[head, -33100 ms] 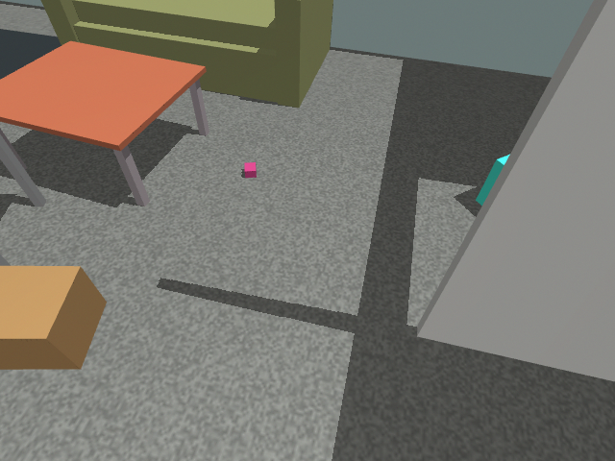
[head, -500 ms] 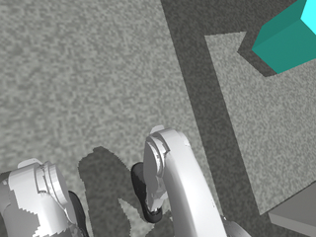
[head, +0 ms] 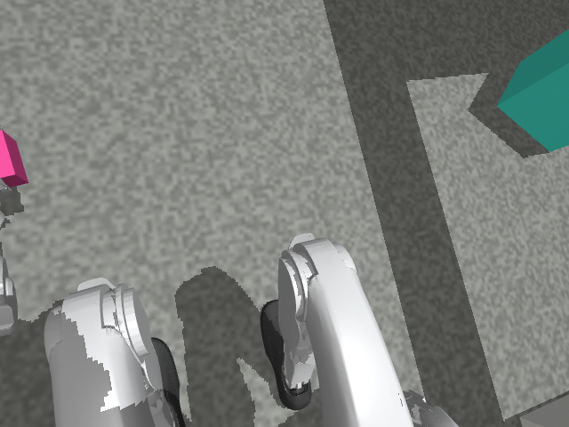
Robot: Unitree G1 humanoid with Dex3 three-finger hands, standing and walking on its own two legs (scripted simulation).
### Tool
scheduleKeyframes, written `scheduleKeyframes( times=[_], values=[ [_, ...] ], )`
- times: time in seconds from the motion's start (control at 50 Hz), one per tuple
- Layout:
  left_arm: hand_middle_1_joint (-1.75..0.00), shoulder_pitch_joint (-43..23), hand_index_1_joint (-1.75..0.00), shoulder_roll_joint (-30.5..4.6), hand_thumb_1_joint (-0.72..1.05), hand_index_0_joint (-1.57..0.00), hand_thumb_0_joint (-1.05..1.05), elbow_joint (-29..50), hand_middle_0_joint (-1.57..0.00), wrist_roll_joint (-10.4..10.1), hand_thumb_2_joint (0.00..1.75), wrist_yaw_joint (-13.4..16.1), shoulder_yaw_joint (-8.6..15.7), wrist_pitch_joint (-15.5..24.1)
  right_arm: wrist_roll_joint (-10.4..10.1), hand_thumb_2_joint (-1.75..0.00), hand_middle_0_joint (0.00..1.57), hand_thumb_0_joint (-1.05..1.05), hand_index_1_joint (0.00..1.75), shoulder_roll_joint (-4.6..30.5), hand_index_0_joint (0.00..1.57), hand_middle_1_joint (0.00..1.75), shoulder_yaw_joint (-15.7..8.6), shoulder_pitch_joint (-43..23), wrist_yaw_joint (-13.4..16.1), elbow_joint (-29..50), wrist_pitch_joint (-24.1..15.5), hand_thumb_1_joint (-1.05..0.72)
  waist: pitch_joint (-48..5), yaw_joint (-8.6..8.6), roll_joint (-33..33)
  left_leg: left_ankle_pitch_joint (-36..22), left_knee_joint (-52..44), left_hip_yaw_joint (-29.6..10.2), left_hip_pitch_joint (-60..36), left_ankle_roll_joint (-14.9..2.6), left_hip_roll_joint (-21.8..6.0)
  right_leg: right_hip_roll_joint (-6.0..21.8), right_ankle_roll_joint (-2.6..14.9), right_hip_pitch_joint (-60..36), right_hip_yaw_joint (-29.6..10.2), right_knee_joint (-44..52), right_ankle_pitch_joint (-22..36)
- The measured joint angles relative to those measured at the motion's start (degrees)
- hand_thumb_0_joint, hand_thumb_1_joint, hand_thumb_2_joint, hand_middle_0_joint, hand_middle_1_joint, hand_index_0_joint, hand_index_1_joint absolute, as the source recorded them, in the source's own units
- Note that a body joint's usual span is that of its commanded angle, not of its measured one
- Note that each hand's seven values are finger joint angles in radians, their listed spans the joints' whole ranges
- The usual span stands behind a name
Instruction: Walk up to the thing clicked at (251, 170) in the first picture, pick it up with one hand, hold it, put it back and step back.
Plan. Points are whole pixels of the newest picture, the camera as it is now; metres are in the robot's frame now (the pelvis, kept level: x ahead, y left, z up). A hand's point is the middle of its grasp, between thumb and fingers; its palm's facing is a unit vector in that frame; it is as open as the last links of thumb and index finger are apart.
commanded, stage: lift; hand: left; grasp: from above
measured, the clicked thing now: out of the picture +0.51 +0.31 -0.18
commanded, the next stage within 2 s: hold in 1.74 s
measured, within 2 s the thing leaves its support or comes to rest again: neither
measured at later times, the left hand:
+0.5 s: hand out of the picture +0.43 +0.32 -0.05, palm faces -0.38 -0.16 -0.91, open 9.0 cm
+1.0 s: hand out of the picture +0.37 +0.29 +0.15, palm faces -0.37 -0.20 -0.91, open 9.0 cm
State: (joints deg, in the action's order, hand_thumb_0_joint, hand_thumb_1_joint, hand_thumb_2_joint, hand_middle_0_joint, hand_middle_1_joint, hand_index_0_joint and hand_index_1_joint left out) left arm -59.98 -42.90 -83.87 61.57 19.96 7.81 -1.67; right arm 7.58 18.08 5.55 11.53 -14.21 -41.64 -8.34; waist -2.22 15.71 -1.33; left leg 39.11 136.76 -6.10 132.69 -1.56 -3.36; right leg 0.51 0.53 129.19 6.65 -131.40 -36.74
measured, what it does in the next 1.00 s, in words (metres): rises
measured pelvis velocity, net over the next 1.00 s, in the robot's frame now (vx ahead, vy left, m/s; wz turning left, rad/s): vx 0.01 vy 0.00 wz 0.10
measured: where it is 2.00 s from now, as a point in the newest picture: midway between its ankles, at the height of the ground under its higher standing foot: (230, 395)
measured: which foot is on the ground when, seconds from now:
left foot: down 0.00-1.00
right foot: down 0.00-1.00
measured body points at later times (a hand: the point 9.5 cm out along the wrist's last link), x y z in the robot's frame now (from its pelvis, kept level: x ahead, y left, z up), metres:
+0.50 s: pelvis -0.01 +0.00 +0.06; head +0.19 +0.05 +0.46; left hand +0.45 +0.32 +0.00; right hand +0.07 -0.27 -0.06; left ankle +0.08 +0.12 -0.30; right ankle +0.11 -0.11 -0.30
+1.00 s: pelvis +0.01 +0.00 +0.24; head +0.14 +0.03 +0.67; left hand +0.39 +0.30 +0.20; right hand +0.15 -0.25 +0.11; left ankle +0.08 +0.12 -0.30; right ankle +0.11 -0.11 -0.30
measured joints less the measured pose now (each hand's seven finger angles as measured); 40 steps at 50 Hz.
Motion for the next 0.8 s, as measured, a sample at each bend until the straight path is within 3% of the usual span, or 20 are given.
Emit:
scheduleKeyframes(
  times=[0.08,0.2,0.38,0.62,0.8],
  values=[
    [-0.23,1.5,-0.20,1.3,0.25,-0.82,0.07,1.9,-1.17,-0.1,0.22,-1.5,0.0,0.1,-0.7,-0.90,0.20,0.00,0.30,-0.2,0.20,0.30,-0.8,0.5,0.6,-0.3,1.4,-0.91,-1.3,-0.81,-0.3,0.0,-1.4,0.5,-1.0,0.06,0.2,0.2,0.05,-0.9,-0.4,1.0,-0.3],
    [-0.23,2.6,-0.20,2.9,0.26,-0.81,0.07,4.0,-1.17,-1.0,0.22,-3.4,-1.9,-0.4,-1.6,-0.90,0.20,0.00,0.30,-0.6,0.20,0.30,-2.0,0.8,1.8,-0.1,2.8,-0.92,-2.7,-1.89,-0.3,-0.3,-3.9,1.2,-3.1,-0.09,0.4,0.3,-0.10,-2.9,-0.9,3.1,-0.3],
    [-0.23,7.6,-0.20,6.3,0.25,-0.82,0.07,10.2,-1.17,-0.7,0.22,-4.9,-2.9,-0.8,-3.4,-0.90,0.20,0.00,0.30,-0.9,0.20,0.30,-3.9,1.1,3.5,0.3,4.9,-0.92,-5.5,-3.77,-1.2,-1.1,-7.9,2.3,-6.3,-0.35,0.8,0.7,-0.43,-6.0,-1.9,6.6,0.0],
    [-0.22,16.4,-0.20,10.8,0.25,-0.82,0.06,21.4,-1.18,-5.0,0.23,-8.3,-6.6,-3.3,-5.9,-0.90,0.20,0.00,0.30,-2.1,0.20,0.30,-5.5,0.2,7.3,1.5,6.5,-0.92,-8.7,-7.30,-2.2,-2.1,-17.6,3.4,-15.7,-0.03,0.8,0.5,-0.36,-14.7,-2.7,15.6,0.8],
    [-0.22,23.1,-0.20,14.1,0.25,-0.81,0.06,30.6,-1.18,-7.1,0.22,-10.0,-9.7,-6.8,-7.8,-0.90,0.20,0.00,0.30,-3.0,0.20,0.30,-6.2,-1.3,11.6,1.9,7.6,-0.92,-9.4,-8.85,-1.9,-3.1,-28.3,4.0,-28.0,0.41,0.8,0.3,-0.31,-26.6,-3.0,25.9,1.8]
  ],
)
